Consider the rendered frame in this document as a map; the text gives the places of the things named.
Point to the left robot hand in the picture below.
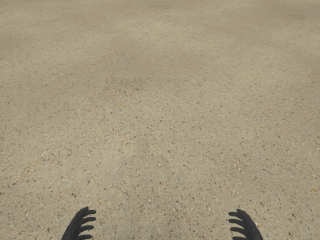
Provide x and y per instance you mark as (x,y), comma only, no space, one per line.
(74,228)

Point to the right robot hand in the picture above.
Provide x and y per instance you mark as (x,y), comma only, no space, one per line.
(250,230)

